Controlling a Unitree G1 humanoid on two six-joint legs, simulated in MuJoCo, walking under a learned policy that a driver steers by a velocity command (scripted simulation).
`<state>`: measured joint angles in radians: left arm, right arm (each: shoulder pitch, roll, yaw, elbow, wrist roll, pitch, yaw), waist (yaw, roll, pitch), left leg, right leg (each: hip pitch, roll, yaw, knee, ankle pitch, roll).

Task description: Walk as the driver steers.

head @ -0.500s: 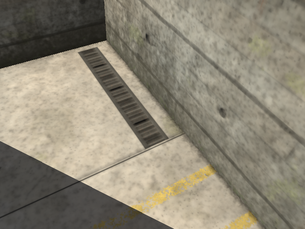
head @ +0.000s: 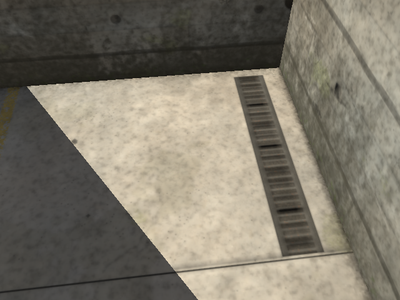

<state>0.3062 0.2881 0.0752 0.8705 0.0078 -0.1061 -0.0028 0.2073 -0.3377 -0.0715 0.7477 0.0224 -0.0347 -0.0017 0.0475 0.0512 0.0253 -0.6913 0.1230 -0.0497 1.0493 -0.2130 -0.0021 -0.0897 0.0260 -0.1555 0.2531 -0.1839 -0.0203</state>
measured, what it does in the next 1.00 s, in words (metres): walks ahead, turning left: left foot, then right foot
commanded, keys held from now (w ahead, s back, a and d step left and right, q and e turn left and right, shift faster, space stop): w+q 0.72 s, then q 0.28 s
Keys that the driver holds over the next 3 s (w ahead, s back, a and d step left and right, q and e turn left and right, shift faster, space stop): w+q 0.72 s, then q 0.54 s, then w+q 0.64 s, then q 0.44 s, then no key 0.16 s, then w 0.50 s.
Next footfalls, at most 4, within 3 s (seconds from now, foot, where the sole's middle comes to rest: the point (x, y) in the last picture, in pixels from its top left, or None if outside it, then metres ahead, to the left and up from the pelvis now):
0.24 left None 0.31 0.16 -0.78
0.74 right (204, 253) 0.64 0.05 -0.78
1.20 left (125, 260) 0.60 0.32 -0.78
1.68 right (153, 199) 0.85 0.25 -0.78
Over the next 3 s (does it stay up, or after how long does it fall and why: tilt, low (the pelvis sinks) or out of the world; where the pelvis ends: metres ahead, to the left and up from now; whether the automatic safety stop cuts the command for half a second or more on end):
stays up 0.80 0.68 -0.01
